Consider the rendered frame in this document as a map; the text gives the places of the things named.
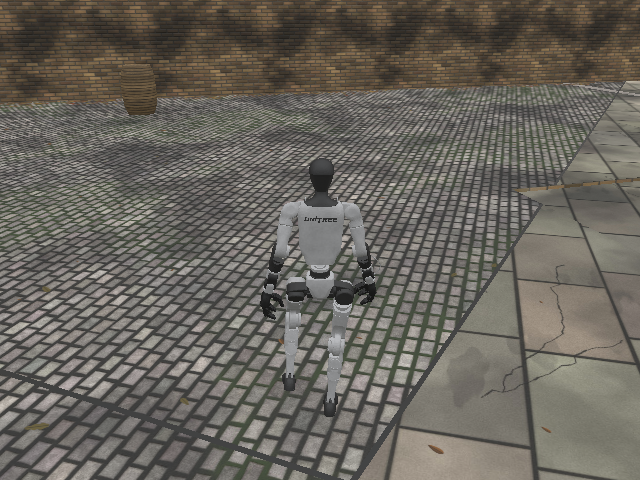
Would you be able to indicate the left robot hand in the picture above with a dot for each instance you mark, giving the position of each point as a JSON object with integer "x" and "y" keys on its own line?
{"x": 267, "y": 306}

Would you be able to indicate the robot left foot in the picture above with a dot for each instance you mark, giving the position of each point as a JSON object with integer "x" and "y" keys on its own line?
{"x": 289, "y": 383}

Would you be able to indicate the right robot hand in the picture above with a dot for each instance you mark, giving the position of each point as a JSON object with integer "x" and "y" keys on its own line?
{"x": 371, "y": 289}

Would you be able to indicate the left robot upper arm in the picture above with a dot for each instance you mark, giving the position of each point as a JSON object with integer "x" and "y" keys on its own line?
{"x": 288, "y": 212}

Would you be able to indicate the right robot upper arm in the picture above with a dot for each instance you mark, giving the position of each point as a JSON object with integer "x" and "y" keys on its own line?
{"x": 352, "y": 212}

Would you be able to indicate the left robot forearm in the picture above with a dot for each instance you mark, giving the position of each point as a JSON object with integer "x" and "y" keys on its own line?
{"x": 273, "y": 272}

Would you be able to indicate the right robot forearm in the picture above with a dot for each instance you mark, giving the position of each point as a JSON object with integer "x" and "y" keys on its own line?
{"x": 366, "y": 267}

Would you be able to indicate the right robot thigh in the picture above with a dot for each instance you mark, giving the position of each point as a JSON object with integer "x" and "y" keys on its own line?
{"x": 342, "y": 304}

